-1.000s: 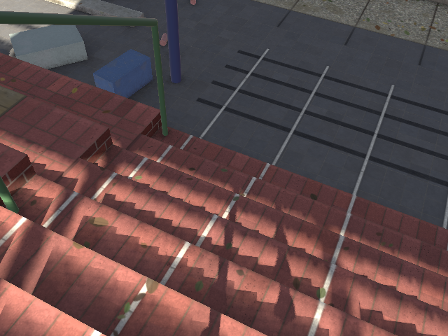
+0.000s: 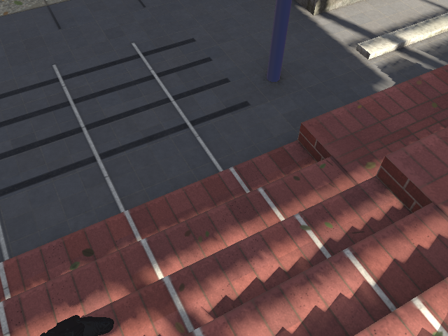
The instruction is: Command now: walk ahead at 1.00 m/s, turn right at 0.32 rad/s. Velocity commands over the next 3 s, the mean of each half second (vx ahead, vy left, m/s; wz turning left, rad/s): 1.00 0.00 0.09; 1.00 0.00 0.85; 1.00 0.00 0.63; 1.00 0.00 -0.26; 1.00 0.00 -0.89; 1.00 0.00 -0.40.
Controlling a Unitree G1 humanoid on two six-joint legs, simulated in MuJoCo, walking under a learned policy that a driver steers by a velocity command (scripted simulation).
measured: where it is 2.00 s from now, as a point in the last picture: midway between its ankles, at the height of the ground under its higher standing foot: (90, 200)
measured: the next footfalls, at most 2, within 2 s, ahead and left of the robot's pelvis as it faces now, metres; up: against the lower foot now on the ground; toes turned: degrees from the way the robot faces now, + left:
right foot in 0.04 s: +0.19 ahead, -0.06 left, -0.15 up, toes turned -4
left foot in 0.40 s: +0.42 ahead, +0.10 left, -0.29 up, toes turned +0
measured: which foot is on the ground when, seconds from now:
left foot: down 0.00-0.04, up 0.06-0.38, down 0.40-0.74, up 0.76-1.00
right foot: up 0.00-0.02, down 0.04-0.40, up 0.42-0.72, down 0.74-1.00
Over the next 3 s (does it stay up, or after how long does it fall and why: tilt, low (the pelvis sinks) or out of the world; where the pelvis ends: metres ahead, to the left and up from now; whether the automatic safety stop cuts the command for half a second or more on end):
stays up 2.45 0.90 -0.80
